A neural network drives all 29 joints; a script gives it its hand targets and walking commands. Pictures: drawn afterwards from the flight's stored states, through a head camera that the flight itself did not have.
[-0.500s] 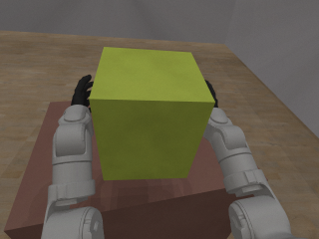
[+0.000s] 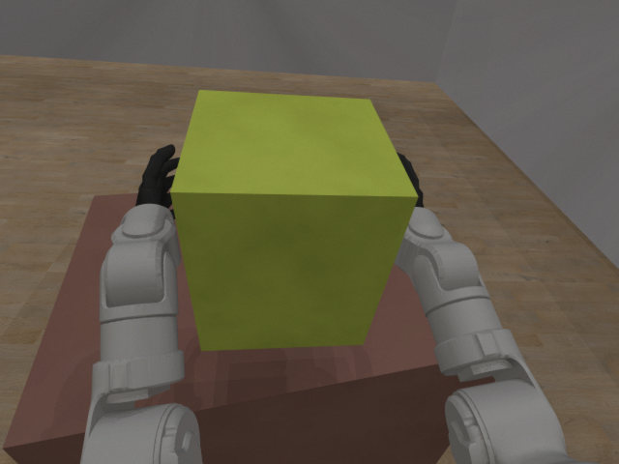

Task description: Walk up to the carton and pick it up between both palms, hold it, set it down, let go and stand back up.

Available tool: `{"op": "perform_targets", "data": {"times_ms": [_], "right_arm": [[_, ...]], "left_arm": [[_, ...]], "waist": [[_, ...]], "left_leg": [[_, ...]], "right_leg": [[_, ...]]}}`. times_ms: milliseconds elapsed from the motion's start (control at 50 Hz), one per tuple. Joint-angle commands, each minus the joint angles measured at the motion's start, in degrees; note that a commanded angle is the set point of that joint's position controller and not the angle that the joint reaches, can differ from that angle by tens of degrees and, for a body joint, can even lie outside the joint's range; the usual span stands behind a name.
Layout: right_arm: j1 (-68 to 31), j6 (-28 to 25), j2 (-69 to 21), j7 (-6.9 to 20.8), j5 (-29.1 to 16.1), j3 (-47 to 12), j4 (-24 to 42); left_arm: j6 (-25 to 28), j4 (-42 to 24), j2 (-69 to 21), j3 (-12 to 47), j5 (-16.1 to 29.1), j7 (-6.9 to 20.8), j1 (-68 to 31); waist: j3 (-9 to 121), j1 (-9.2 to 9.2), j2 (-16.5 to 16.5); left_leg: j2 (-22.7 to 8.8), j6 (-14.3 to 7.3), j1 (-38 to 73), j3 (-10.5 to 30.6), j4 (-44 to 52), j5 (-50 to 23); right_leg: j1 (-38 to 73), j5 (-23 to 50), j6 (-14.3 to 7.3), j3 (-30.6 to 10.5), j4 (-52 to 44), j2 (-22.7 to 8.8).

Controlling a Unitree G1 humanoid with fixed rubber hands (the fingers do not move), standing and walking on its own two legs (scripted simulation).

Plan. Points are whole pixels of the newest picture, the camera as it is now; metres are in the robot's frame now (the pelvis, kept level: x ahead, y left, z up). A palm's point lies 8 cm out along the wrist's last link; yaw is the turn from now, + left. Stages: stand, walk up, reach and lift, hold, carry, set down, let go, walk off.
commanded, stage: hold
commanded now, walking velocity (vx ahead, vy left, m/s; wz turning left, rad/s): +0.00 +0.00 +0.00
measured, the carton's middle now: (285, 224) +0.37 +0.01 +0.19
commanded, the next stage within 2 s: set down in 0.48 s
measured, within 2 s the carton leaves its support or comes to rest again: neither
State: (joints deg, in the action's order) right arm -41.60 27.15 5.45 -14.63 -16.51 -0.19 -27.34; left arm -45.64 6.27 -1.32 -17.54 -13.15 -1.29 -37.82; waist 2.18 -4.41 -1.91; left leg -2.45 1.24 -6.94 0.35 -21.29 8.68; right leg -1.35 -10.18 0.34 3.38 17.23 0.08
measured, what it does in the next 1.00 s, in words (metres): stands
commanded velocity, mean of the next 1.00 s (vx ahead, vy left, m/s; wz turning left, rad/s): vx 0.00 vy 0.00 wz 0.00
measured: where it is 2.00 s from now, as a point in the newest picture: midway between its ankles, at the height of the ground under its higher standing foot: outside the picture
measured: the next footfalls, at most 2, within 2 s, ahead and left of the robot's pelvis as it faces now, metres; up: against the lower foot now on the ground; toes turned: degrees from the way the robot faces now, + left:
none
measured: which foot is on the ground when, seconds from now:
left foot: down 0.00-1.00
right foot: down 0.00-1.00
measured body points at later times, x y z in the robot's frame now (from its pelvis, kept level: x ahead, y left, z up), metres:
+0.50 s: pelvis +0.00 +0.00 +0.00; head -0.06 +0.02 +0.45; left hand +0.37 +0.16 +0.22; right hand +0.38 -0.15 +0.21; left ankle +0.04 +0.13 -0.75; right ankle +0.00 -0.12 -0.75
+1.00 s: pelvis +0.00 +0.00 +0.00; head -0.02 +0.03 +0.45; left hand +0.39 +0.15 +0.17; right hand +0.38 -0.15 +0.14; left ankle +0.04 +0.13 -0.75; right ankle +0.00 -0.12 -0.75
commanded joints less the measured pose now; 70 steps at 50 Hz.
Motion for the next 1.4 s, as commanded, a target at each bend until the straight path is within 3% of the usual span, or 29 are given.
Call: {"op": "perform_targets", "data": {"times_ms": [0,60,120,220,340,400,460,540,680,820,900,1000,1180,1300,1380], "right_arm": [[-52.9,-2.9,-38.8,5.2,-7.5,-23.2,21.8],[-53.3,-3.2,-38.8,5.4,-7.3,-22.5,22.0],[-53.0,-3.1,-39.5,5.0,-7.7,-23.7,24.0],[-52.4,-2.6,-38.8,5.3,-6.6,-21.7,20.1],[-53.9,-3.0,-39.6,5.8,-6.7,-21.9,20.2],[-54.2,-2.8,-39.5,5.4,-7.2,-22.8,21.4],[-53.5,-2.7,-38.7,5.3,-6.5,-21.6,20.0],[-52.3,-7.2,-36.8,7.1,-3.8,-19.2,18.5],[-48.7,-18.8,-34.3,10.2,8.2,-10.9,8.4],[-46.7,-29.4,-31.5,12.3,14.2,-7.9,7.1],[-48.9,-32.7,-31.2,12.4,13.2,-11.5,12.1],[-48.3,-33.0,-31.9,12.1,11.3,-15.1,13.6],[-42.9,-30.7,-31.8,11.8,9.9,-15.4,11.1],[-39.9,-30.7,-30.6,12.1,11.8,-13.6,8.3],[-40.9,-32.2,-31.2,12.7,13.5,-11.8,8.6]], "left_arm": [[4.0,-6.3,-32.2,32.3,8.6,7.8,-42.1],[3.9,-7.4,-33.1,33.4,9.1,7.7,-43.4],[4.0,-8.0,-32.9,33.4,9.4,7.7,-42.3],[3.7,-6.4,-32.2,32.4,8.2,7.9,-43.4],[4.3,-7.0,-33.0,33.3,9.6,7.5,-45.2],[4.1,-5.5,-33.1,32.6,9.4,7.7,-43.4],[3.8,-3.9,-33.0,31.1,8.1,8.2,-42.7],[7.0,-5.8,-31.8,29.2,6.7,9.0,-43.1],[14.6,4.8,-30.3,23.4,0.5,11.5,-38.6],[20.1,8.8,-32.0,24.4,-0.5,11.7,-33.9],[21.9,6.4,-34.1,28.6,1.0,9.9,-32.9],[22.7,2.9,-34.4,32.2,2.4,7.8,-33.3],[22.2,2.8,-33.3,30.5,1.7,7.2,-29.7],[22.6,5.6,-32.6,28.0,0.0,7.8,-27.3],[24.4,5.4,-34.2,28.9,1.5,7.6,-29.4]], "waist": [[24.8,-0.15,2.7],[25.5,-0.58,4.0],[26.9,-0.49,2.8],[22.7,-0.39,3.7],[26.4,-0.51,4.2],[26.0,-0.16,2.7],[22.9,0.12,2.8],[24.5,-0.40,4.3],[16.7,0.58,2.4],[19.1,0.65,1.8],[24.5,0.84,1.6],[27.5,1.02,1.6],[25.8,2.15,2.4],[22.7,2.02,1.9],[25.9,1.39,1.6]], "left_leg": [[5.1,-0.1,12.4,-0.7,0.3,-14.2],[5.0,0.1,12.4,-0.6,0.7,-12.7],[5.2,-0.1,13.2,-0.6,-0.2,-15.5],[4.9,-0.2,11.6,-0.7,1.2,-10.8],[4.7,-0.1,12.9,-0.5,0.6,-12.1],[4.9,-0.3,12.4,-0.5,0.4,-13.0],[4.9,-0.5,11.1,-0.8,1.4,-10.7],[5.1,0.6,14.3,-1.3,1.4,-12.7],[4.6,-0.8,12.5,-3.1,4.9,-4.4],[4.1,-0.1,15.9,-4.0,3.9,-10.3],[4.0,0.8,18.4,-3.2,0.9,-18.4],[4.1,0.6,17.0,-2.5,0.4,-17.7],[4.0,0.3,14.3,-2.5,1.4,-16.6],[3.9,0.5,14.5,-2.9,1.7,-17.0],[3.7,0.8,15.0,-2.7,1.9,-16.3]], "right_leg": [[2.3,13.5,3.5,-0.7,-1.5,4.5],[1.4,11.2,3.2,-0.8,-1.7,4.4],[3.0,15.9,3.5,-0.8,-1.1,4.4],[0.2,9.4,3.2,-0.8,-2.0,4.0],[0.5,10.0,3.0,-0.6,-1.4,4.4],[1.4,12.0,3.3,-0.7,-1.4,4.5],[1.6,9.5,3.3,-0.8,-2.1,4.4],[2.8,13.0,3.1,0.6,-1.5,4.0],[2.2,4.8,2.8,2.9,-3.3,2.6],[3.4,7.7,1.9,4.7,-3.2,2.7],[4.4,14.8,1.8,4.7,-2.3,3.1],[5.1,17.7,2.3,4.0,-1.2,2.8],[6.1,20.4,2.8,3.1,-0.8,2.2],[5.5,21.1,2.9,3.4,-1.1,2.4],[3.8,19.9,2.5,3.9,-1.2,2.6]]}}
